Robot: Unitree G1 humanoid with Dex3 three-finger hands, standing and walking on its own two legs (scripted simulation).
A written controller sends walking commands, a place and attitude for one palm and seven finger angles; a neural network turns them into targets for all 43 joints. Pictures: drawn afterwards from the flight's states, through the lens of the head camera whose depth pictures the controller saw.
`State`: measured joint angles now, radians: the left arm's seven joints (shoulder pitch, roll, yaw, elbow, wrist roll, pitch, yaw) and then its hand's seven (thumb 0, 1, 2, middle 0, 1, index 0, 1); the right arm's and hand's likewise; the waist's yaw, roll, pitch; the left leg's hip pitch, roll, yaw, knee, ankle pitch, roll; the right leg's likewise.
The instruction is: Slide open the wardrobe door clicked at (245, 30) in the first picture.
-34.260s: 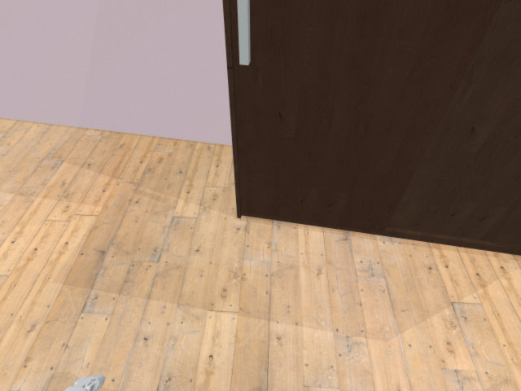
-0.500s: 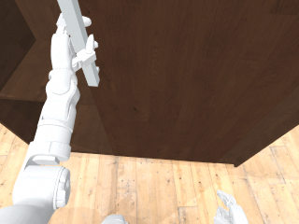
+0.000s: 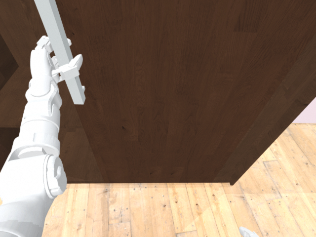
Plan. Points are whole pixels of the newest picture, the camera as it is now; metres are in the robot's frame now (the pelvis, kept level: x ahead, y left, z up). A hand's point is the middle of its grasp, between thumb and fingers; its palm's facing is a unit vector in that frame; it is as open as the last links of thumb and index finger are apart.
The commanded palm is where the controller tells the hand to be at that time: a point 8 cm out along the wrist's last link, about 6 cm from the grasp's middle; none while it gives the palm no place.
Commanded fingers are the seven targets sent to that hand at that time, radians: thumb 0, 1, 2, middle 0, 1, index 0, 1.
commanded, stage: loosen the grip on the handle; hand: left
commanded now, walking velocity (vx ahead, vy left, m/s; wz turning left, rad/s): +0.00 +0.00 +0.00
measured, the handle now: (65, 48) +0.51 +0.24 +0.21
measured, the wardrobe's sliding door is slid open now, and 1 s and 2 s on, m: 0.52 0.52 0.52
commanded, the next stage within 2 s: slip the hand off the handle in 0.42 s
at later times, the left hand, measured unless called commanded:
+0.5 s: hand (72, 65) +0.47 +0.22 +0.19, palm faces +0.29 -0.95 -0.11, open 14.2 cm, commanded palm +0.43 +0.27 +0.19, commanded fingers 0.00 -0.55 0.20 -0.25 -1.15 -0.25 -1.15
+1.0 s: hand (67, 62) +0.47 +0.24 +0.20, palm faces +0.26 -0.96 -0.10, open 13.6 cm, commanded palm +0.44 +0.32 +0.19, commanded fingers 0.00 -0.55 0.20 -0.25 -1.15 -0.25 -1.15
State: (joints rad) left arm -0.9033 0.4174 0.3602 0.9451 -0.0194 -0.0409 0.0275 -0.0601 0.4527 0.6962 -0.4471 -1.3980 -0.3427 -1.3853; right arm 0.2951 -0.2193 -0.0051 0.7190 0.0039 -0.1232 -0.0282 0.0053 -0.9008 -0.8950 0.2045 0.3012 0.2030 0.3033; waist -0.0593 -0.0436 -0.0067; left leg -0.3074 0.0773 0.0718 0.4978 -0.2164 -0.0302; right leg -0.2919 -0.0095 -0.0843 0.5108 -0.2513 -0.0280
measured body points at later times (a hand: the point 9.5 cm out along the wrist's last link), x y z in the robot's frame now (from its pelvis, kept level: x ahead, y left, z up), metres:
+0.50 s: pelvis -0.01 +0.02 +0.00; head +0.02 +0.02 +0.45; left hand +0.45 +0.27 +0.20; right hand -0.02 -0.26 -0.12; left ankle +0.02 +0.14 -0.74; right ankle +0.01 -0.10 -0.74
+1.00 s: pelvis +0.01 +0.02 +0.00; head +0.03 +0.02 +0.45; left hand +0.45 +0.29 +0.20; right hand +0.08 -0.25 -0.11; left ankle +0.02 +0.14 -0.74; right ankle +0.01 -0.10 -0.74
